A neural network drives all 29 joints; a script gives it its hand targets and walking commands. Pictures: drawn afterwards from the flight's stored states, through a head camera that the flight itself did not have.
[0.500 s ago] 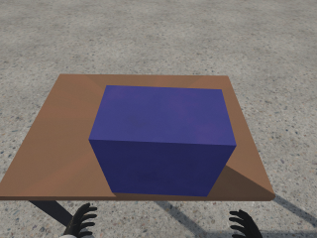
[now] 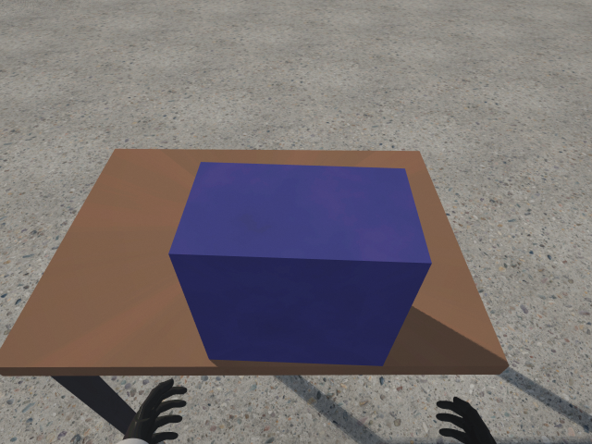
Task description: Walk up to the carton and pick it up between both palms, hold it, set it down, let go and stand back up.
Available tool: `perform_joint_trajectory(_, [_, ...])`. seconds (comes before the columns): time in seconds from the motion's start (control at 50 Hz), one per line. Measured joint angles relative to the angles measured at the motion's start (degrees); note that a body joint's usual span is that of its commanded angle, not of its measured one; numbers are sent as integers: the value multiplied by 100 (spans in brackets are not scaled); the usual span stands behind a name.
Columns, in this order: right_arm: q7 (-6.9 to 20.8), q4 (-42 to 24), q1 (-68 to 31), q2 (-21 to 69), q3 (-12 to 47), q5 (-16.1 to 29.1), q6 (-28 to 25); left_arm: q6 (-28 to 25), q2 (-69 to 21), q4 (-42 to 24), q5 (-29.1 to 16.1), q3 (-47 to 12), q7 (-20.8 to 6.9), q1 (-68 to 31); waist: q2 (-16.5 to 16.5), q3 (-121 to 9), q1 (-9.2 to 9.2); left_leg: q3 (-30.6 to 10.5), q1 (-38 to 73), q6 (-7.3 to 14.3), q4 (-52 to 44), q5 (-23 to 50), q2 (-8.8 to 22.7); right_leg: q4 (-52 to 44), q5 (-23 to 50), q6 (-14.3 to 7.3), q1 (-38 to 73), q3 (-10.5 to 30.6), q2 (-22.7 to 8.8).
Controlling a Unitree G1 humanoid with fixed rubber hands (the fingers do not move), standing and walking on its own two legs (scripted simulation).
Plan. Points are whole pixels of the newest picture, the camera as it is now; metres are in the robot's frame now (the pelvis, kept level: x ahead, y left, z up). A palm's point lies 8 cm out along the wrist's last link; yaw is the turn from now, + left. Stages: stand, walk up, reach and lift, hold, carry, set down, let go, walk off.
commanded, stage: stand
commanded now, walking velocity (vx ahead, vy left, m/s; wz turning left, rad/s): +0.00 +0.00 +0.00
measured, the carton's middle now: (298, 271) +0.38 +0.02 +0.01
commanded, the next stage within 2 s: none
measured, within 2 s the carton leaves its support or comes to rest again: neither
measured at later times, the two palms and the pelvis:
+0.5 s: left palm out of the picture +0.02 +0.27 -0.11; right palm out of the picture +0.03 -0.25 -0.11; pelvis -0.04 +0.01 -0.01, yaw +1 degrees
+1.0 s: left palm out of the picture -0.03 +0.27 -0.12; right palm out of the picture +0.00 -0.25 -0.12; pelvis -0.05 +0.00 -0.01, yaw +2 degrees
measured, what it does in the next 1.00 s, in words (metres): shifts its weight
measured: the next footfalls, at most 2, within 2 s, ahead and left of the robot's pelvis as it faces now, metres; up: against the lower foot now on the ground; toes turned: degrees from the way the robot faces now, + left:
none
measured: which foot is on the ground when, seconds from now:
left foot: down 0.00-1.00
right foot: down 0.00-1.00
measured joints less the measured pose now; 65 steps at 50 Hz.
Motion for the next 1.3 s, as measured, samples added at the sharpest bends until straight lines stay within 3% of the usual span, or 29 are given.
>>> perform_joint_trajectory(0.08, [-74, -35, 211, -159, -27, 0, 570, -474, 195, 391, -21, 86, 0, 229, 8, -178, 5, -43, -222, 31, 166, -39, -51, 225, -85, 30, -231, -34, -55])
perform_joint_trajectory(0.2, [-31, 4, 604, -354, -99, -11, 787, -643, 418, 763, -12, 163, -3, 598, 10, -303, 17, -83, -343, 57, 280, -35, -103, 346, -100, 54, -335, -67, -111])
perform_joint_trajectory(0.66, [50, 5, 1047, -382, 74, -23, 900, -657, 486, 1248, 9, -70, -24, 1033, -2, -218, 0, -95, -933, 165, 598, 204, -246, 613, 155, 134, -877, -56, -255])
perform_joint_trajectory(1.3, [-12, 95, 1139, -347, 131, -15, 932, -614, 442, 1320, -53, -111, 14, 972, 8, -254, -26, -183, -999, 50, 705, 40, -167, 832, -97, 25, -979, -133, -178])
